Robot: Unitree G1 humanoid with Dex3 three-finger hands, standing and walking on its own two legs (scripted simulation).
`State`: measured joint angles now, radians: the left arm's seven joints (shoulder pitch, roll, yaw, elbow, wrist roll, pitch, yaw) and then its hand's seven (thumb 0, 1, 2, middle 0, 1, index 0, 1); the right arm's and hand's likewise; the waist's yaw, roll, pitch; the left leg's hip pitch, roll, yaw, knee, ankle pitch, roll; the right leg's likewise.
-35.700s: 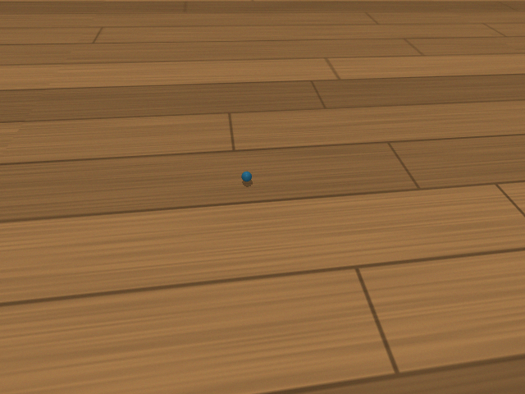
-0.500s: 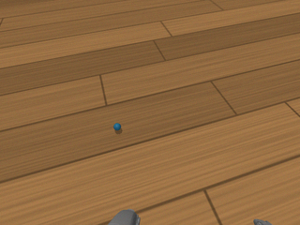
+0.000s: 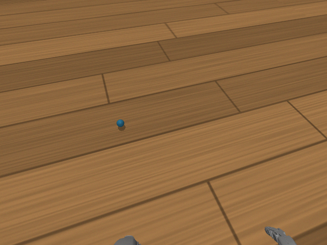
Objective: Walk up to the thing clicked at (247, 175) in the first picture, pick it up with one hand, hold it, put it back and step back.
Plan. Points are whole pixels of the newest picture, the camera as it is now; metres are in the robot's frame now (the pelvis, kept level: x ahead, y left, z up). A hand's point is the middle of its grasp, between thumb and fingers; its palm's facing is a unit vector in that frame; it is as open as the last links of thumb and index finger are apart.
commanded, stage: step back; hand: left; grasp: from above
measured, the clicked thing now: (120, 123) +1.05 +0.33 -0.72
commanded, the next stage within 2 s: stand in 1.04 s
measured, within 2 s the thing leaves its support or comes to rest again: neither
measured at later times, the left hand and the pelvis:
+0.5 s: hand out of the picture +0.05 +0.28 -0.13, palm faces +0.05 -0.91 -0.40, open 7.4 cm; pelvis -0.01 -0.01 +0.01, yaw +3 degrees
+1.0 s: hand out of the picture +0.09 +0.28 -0.14, palm faces +0.09 -0.93 -0.36, open 7.4 cm; pelvis +0.04 +0.01 +0.02, yaw +4 degrees
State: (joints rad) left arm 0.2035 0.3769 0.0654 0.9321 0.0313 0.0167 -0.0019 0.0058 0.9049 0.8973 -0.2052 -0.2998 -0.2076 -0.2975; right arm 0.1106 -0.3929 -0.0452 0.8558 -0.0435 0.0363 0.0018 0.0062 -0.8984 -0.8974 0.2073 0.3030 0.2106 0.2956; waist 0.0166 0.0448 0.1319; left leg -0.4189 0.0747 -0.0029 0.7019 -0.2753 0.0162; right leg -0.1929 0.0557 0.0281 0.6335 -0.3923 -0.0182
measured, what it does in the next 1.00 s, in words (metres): steps on the spot: left foot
